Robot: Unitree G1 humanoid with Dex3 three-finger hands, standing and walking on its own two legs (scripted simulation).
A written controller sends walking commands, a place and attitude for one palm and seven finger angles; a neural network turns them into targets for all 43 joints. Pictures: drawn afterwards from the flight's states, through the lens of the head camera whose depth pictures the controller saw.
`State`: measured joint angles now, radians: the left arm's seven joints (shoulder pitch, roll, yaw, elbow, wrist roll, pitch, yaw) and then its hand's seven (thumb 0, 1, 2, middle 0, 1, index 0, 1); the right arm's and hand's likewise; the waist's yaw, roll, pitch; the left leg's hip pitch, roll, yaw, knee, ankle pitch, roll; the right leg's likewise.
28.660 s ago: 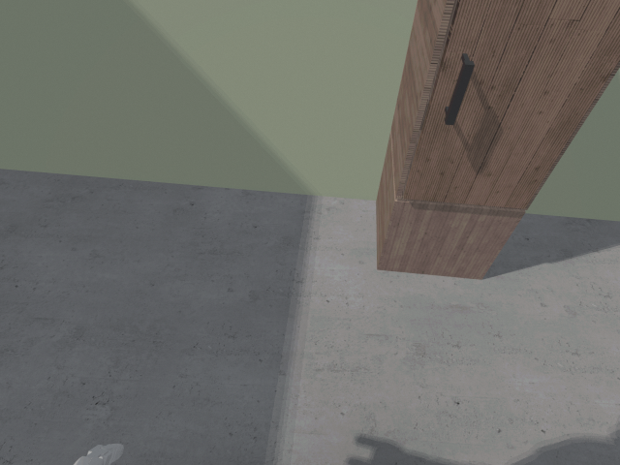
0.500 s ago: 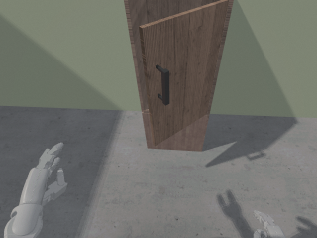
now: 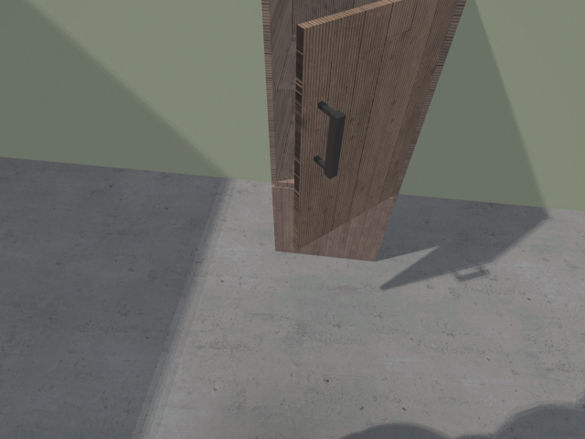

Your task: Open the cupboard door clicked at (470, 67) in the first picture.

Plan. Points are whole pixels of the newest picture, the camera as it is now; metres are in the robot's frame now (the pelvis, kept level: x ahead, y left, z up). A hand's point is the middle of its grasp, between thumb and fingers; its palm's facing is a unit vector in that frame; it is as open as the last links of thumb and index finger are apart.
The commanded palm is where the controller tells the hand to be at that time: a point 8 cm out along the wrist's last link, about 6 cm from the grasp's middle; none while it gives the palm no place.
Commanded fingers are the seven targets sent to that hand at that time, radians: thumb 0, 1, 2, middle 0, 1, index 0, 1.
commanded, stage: let the arm hang, fingers relaxed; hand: left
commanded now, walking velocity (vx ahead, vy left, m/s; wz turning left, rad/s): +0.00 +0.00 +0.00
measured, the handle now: (327, 141) +0.63 -0.01 +0.03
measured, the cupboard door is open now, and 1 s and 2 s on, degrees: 41 41 41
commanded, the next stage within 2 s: look to check the result in 0.50 s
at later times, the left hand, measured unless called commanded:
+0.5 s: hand out of the picture +0.07 +0.18 -0.16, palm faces -0.01 -0.97 -0.25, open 7.4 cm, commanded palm none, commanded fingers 0.00 0.90 0.90 -0.20 -0.30 -0.20 -0.30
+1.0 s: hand out of the picture +0.07 +0.19 -0.16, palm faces -0.01 -0.95 -0.30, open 7.4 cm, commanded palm none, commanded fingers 0.00 0.90 0.90 -0.20 -0.30 -0.20 -0.30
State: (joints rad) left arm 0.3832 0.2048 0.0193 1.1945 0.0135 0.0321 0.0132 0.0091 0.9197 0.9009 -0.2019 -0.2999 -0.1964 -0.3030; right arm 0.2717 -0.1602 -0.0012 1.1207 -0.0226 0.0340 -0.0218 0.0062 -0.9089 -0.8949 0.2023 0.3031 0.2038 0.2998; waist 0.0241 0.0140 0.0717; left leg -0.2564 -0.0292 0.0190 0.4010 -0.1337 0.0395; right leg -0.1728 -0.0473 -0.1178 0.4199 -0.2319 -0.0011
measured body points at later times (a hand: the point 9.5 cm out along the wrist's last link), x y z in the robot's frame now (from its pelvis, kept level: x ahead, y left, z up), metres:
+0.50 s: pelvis +0.01 -0.02 +0.00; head +0.02 -0.02 +0.45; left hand +0.07 +0.23 -0.15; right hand +0.03 -0.27 -0.16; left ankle +0.05 +0.09 -0.74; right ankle +0.00 -0.12 -0.74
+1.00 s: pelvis +0.03 -0.03 +0.00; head +0.05 -0.04 +0.45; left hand +0.07 +0.24 -0.14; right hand +0.08 -0.30 -0.15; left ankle +0.05 +0.09 -0.74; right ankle +0.00 -0.12 -0.74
